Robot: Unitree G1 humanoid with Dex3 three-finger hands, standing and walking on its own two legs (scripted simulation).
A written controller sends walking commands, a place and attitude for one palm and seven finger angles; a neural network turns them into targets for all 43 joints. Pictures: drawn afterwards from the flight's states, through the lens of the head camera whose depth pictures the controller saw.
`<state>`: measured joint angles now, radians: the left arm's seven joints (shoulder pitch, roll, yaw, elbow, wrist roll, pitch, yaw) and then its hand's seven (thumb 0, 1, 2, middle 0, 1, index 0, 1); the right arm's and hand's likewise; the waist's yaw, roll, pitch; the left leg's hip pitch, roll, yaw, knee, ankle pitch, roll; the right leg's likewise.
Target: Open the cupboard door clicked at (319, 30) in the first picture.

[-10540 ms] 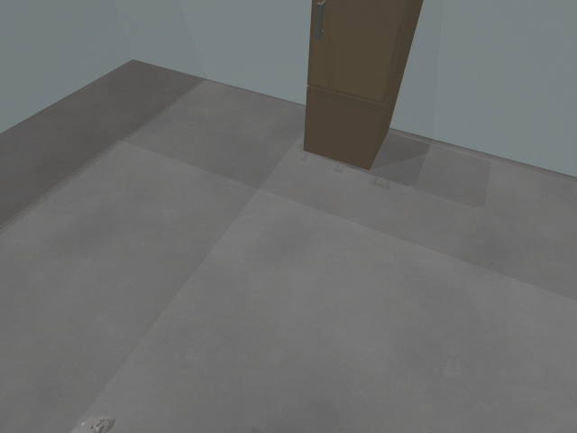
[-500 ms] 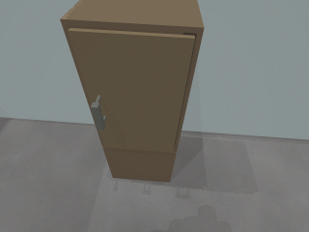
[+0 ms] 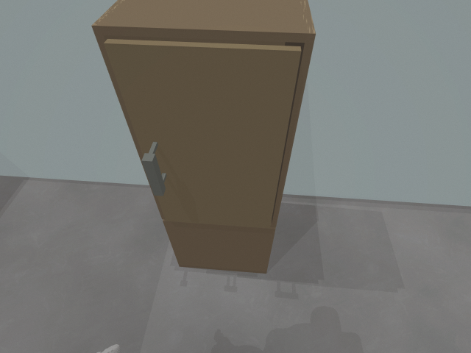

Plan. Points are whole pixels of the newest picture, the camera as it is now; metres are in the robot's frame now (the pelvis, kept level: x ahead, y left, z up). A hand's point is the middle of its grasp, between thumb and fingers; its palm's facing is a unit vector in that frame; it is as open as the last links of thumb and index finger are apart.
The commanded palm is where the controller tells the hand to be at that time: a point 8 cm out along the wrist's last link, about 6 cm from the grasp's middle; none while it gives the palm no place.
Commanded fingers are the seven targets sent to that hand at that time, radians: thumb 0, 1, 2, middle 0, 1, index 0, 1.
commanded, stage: raise the hand with hooked fingers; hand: left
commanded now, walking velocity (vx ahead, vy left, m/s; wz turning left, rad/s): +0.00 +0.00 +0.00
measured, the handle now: (156, 169) +0.52 +0.24 -0.05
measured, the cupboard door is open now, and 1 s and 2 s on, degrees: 0 0 0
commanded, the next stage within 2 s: move the hooked fingers beside the handle in 2.00 s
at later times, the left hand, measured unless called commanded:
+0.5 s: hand (119, 343) +0.15 +0.21 -0.06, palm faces +0.02 -1.00 -0.06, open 9.6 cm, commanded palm +0.14 +0.26 -0.05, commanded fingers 0.00 0.18 0.59 -0.25 -0.76 -0.25 -0.76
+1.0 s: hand (97, 314) +0.18 +0.25 -0.04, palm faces -0.01 -1.00 -0.06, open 12.6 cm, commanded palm +0.17 +0.31 -0.04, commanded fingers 0.00 -0.41 0.34 -0.29 -1.14 -0.29 -1.14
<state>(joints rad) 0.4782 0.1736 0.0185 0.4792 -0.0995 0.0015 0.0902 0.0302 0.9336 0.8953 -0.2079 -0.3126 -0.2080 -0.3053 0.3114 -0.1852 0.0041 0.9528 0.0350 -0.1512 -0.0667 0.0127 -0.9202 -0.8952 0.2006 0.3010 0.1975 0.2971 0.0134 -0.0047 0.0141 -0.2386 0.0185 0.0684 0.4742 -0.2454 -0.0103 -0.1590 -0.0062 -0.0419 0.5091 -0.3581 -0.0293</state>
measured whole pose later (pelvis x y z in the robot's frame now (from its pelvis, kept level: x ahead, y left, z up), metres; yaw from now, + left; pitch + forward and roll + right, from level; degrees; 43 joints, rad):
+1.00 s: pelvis -0.06 +0.03 -0.09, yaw +0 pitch +15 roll -3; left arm 0.22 0.31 0.28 0.17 -0.31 -0.40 -0.36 0.00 -0.18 0.44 -0.28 -1.00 -0.28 -0.99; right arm 0.25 -0.27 -0.01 0.56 0.04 -0.20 -0.07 0.02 -0.91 -0.90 0.20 0.30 0.20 0.30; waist -0.02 0.02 -0.13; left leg -0.97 0.05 0.01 1.14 -0.43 0.03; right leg -0.84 0.00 -0.08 1.11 -0.54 0.00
